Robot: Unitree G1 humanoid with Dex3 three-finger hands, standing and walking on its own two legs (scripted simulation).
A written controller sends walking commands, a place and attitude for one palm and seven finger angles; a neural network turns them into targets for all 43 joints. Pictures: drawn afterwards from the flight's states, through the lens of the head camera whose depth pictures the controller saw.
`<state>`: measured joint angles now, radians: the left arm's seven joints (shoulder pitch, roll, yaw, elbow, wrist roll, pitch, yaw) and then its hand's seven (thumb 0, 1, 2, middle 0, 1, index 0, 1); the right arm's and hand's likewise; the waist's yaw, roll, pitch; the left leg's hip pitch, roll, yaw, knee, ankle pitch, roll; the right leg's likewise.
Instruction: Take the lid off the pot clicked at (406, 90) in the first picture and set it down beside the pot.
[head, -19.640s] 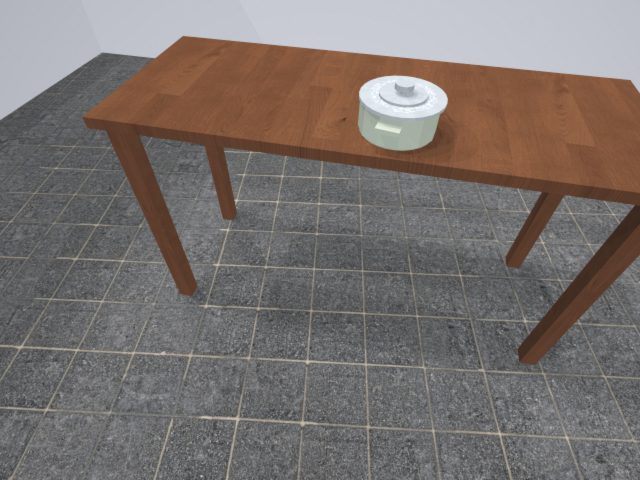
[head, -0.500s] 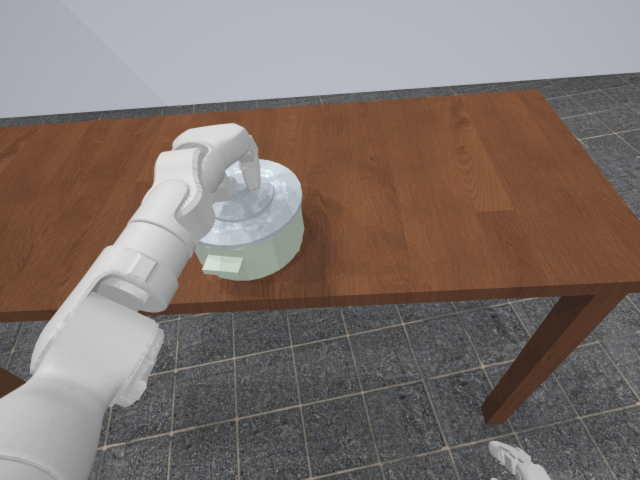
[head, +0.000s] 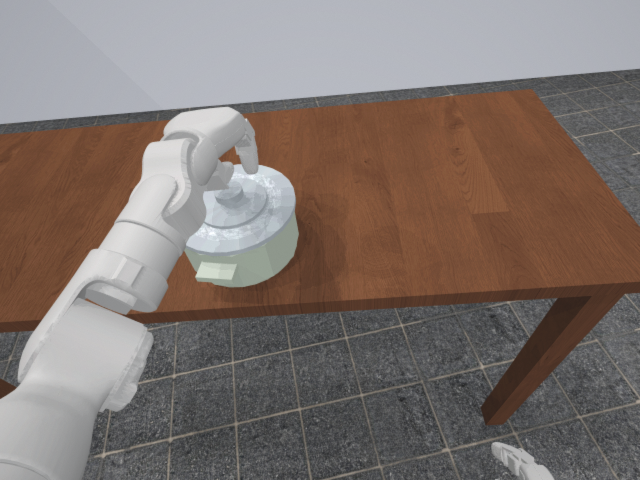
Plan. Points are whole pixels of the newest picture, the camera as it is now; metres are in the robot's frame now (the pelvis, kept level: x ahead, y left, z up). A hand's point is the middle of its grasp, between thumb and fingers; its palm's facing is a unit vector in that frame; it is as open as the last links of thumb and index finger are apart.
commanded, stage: open the fingers wide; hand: left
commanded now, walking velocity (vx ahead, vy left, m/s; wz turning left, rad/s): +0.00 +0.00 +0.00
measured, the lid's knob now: (228, 192) +0.48 +0.14 +0.11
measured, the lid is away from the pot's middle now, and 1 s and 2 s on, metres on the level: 0.01 0.01 0.01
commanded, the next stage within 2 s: raise the empty hand in 0.30 s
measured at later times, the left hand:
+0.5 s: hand (205, 176) +0.44 +0.14 +0.17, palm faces -0.24 -0.04 -0.97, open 9.2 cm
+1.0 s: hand (190, 134) +0.44 +0.14 +0.23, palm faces -0.20 -0.06 -0.98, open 9.9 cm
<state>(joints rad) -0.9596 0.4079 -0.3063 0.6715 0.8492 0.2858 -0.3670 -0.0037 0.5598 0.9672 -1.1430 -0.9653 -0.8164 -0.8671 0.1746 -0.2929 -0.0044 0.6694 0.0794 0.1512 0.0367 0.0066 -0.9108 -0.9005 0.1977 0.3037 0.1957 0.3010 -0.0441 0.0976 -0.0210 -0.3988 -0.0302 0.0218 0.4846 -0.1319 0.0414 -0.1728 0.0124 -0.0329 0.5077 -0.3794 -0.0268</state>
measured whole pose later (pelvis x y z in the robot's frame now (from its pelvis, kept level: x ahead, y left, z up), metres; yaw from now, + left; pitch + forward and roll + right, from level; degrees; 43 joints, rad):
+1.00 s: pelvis -0.01 +0.01 +0.00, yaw +1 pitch +2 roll -1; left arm -1.17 0.42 -0.33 0.77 0.85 0.34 -0.47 0.00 -0.15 1.18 -0.83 -0.21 -0.77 -0.20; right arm 0.16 -0.28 0.01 0.68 0.08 0.11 0.03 0.01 -0.91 -0.90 0.20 0.30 0.20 0.30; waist -0.04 0.10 -0.02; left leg -0.40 -0.05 0.01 0.47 -0.10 0.06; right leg -0.17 0.00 -0.05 0.51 -0.36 -0.01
